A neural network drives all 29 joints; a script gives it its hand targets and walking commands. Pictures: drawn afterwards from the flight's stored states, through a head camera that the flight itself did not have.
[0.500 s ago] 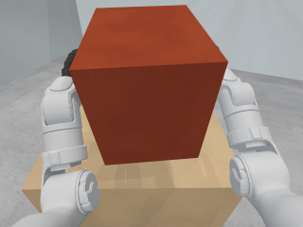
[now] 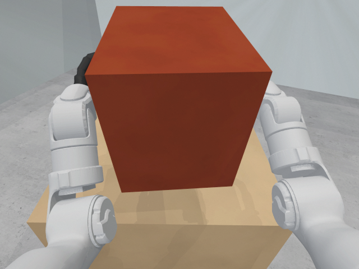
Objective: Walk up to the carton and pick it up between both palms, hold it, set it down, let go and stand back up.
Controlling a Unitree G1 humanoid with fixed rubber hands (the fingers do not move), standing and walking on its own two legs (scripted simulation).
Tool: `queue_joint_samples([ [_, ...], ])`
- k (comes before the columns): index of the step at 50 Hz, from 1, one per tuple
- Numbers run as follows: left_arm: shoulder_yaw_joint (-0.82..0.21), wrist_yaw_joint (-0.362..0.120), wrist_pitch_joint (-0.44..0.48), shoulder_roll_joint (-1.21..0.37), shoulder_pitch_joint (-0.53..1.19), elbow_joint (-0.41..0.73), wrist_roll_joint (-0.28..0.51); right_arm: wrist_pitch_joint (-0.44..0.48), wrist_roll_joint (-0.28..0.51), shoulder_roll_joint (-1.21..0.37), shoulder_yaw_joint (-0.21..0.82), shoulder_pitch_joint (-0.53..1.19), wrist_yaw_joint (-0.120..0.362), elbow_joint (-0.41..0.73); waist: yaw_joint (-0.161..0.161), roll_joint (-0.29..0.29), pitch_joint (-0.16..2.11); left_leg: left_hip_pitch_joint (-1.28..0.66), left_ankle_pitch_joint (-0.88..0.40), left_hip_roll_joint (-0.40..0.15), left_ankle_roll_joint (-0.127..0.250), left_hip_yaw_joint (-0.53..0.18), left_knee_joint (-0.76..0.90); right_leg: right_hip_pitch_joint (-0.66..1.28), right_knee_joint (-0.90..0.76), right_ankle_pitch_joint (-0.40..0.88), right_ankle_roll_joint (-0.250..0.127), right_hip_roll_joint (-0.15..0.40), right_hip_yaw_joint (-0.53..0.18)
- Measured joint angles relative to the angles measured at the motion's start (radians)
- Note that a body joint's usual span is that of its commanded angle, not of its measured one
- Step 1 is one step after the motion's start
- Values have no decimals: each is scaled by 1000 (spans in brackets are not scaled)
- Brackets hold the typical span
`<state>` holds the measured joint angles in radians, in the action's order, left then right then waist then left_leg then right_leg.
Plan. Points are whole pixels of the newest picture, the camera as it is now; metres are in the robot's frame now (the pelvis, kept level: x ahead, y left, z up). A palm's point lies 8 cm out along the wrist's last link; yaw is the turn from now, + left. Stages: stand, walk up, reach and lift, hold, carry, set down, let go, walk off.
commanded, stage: hold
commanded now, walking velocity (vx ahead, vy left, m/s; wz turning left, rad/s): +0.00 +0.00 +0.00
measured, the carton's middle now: (174, 95) +0.42 +0.00 +0.23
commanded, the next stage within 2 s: none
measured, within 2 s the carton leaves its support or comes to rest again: neither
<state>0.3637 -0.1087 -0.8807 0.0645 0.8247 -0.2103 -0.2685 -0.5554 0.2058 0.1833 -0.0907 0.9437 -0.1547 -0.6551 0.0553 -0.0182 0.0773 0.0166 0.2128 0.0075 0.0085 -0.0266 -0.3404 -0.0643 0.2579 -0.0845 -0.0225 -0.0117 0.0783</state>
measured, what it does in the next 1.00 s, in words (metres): stands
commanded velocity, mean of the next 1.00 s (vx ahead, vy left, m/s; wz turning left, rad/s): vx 0.00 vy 0.00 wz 0.00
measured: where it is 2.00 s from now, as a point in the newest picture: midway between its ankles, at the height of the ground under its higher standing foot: outside the picture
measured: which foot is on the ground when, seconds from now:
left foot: down 0.00-1.00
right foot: down 0.00-1.00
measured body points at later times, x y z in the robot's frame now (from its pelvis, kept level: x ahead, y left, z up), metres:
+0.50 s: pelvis +0.00 +0.00 +0.00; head -0.07 +0.02 +0.44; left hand +0.37 +0.18 +0.27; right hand +0.39 -0.17 +0.27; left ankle -0.01 +0.11 -0.75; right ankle +0.05 -0.11 -0.75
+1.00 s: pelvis +0.00 +0.00 +0.00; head -0.07 +0.01 +0.44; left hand +0.37 +0.18 +0.27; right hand +0.39 -0.17 +0.27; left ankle -0.01 +0.11 -0.75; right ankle +0.05 -0.11 -0.75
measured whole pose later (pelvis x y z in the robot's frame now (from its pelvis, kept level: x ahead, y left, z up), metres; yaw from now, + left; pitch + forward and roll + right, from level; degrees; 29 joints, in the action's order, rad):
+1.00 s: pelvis +0.00 +0.00 +0.00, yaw +0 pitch -7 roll -1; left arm 0.37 -0.13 -0.89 0.06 0.81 -0.18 -0.28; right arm -0.56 0.21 0.18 -0.07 0.92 -0.17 -0.62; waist 0.07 -0.02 0.06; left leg -0.01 0.22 0.00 0.01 -0.03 -0.34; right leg -0.04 0.26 -0.09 -0.02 -0.02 0.08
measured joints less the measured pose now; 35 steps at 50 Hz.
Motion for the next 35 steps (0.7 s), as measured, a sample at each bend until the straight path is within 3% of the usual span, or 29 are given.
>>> queue_joint_samples([
  [13,8,-22,-12,2,-24,40,-4,-13,20,-4,28,-27,-21,46,19,-4,-18,-30,10,-6,-4,-14,-1,37,-6,-11,-2,-6,14],
  [35,6,-20,-8,0,-8,25,-16,0,-1,-10,1,-19,-4,23,8,-6,-17,-20,3,-1,0,-3,1,22,-4,-2,0,-2,2],
])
